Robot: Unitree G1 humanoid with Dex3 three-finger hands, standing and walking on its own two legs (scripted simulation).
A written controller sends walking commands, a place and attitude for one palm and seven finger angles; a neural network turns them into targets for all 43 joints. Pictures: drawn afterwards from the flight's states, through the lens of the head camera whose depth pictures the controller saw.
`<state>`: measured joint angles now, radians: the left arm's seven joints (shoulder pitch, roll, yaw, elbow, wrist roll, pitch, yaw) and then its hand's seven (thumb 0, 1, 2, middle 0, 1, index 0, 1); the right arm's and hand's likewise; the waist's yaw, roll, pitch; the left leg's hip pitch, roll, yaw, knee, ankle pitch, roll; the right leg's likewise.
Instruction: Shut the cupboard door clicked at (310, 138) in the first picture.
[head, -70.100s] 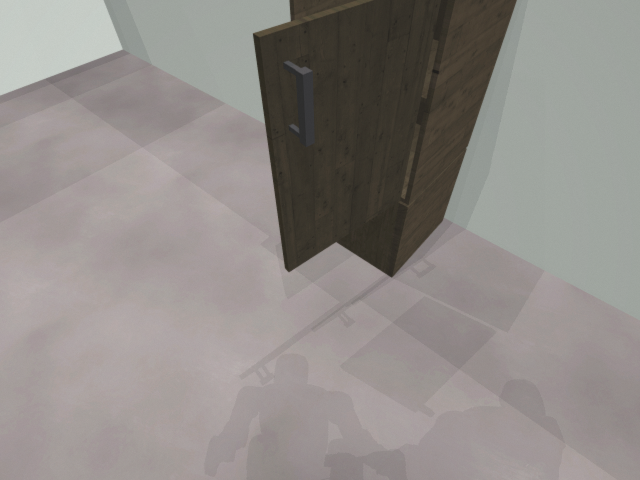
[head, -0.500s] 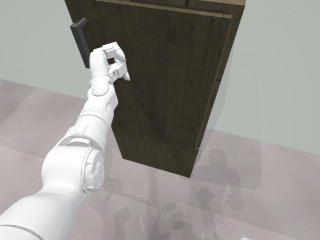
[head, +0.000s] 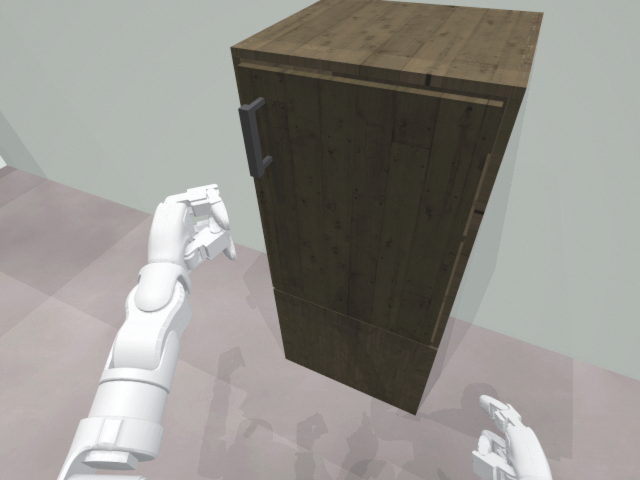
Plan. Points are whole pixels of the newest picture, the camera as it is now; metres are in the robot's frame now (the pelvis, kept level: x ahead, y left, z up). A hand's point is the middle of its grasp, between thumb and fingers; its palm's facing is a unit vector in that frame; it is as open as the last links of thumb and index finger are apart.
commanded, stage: draw the hand back to the body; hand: left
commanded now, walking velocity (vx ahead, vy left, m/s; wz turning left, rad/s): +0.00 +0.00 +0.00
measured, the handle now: (258, 138) +0.64 +0.16 +0.14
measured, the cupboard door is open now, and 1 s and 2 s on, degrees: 0 0 0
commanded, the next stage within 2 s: step back with the hand held close in 1.02 s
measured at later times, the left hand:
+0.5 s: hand (93, 321) +0.23 +0.25 +0.15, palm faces +0.33 -0.89 -0.33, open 5.0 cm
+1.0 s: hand (34, 351) +0.20 +0.29 +0.16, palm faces +0.45 -0.81 -0.36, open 7.4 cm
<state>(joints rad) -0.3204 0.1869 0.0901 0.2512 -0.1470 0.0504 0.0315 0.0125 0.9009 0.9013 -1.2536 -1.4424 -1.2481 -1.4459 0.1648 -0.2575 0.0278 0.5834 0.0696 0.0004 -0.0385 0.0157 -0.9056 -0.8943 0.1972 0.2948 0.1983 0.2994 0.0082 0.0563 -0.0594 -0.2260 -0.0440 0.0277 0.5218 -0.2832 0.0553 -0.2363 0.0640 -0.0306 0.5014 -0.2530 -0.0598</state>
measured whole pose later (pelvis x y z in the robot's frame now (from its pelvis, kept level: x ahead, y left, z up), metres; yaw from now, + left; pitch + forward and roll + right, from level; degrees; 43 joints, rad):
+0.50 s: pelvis +0.01 +0.02 +0.01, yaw +1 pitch -4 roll -1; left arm 0.32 0.32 0.23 -0.27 -0.09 -0.06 0.05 0.01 0.90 0.90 -0.64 -0.76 -0.63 -0.77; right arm 0.20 -0.22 0.05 0.60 0.03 0.03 -0.04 0.02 -0.90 -0.89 0.20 0.30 0.20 0.30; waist 0.04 0.09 0.00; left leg -0.10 -0.07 0.02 0.41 -0.25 0.08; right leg -0.10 0.04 -0.03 0.38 -0.22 -0.03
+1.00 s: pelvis +0.01 +0.03 +0.01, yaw +1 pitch -4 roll -1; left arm 0.45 0.33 0.31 -0.38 -0.07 -0.07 0.10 0.01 0.89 0.90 -0.22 -0.31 -0.21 -0.31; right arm 0.19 -0.22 0.03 0.61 0.02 -0.06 -0.06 0.02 -0.90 -0.89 0.20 0.30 0.20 0.30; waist 0.07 0.07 0.00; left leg -0.11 -0.07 0.01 0.44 -0.26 0.08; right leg -0.10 0.04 -0.04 0.39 -0.22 -0.03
